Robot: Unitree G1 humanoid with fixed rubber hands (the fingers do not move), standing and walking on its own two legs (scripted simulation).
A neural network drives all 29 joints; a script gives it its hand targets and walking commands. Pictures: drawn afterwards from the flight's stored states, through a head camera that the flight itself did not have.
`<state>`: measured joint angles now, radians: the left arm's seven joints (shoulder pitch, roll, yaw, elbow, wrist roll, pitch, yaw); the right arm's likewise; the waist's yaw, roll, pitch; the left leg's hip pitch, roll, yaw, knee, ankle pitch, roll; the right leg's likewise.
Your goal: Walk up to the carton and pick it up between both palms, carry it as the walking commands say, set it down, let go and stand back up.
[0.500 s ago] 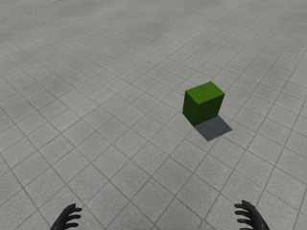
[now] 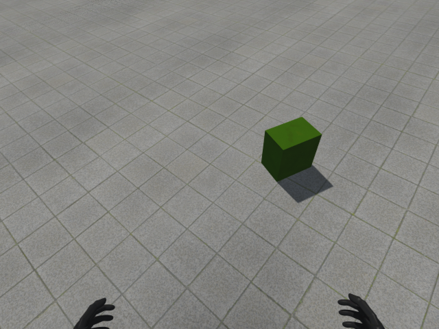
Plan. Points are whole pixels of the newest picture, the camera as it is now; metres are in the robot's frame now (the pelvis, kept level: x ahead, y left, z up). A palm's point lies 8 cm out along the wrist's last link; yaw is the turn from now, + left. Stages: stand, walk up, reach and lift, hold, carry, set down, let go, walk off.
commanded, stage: stand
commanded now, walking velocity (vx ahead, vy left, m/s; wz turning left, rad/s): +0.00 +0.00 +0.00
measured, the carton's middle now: (289, 149) +1.11 -0.34 -0.62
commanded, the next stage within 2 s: walk up in 1.08 s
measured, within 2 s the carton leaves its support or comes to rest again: neither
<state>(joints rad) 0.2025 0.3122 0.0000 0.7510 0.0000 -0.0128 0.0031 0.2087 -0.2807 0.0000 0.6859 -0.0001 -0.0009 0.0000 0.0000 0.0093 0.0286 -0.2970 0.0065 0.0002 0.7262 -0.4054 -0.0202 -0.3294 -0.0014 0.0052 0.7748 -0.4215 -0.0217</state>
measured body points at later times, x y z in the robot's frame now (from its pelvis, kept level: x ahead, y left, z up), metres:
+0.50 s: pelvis +0.00 +0.00 +0.00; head +0.00 -0.02 +0.45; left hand +0.12 +0.28 -0.10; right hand +0.13 -0.26 -0.11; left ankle -0.01 +0.14 -0.71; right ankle +0.00 -0.10 -0.71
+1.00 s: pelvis -0.02 +0.00 +0.00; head -0.02 -0.02 +0.45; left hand +0.10 +0.28 -0.10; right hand +0.11 -0.26 -0.12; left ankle -0.01 +0.14 -0.71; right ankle +0.00 -0.10 -0.71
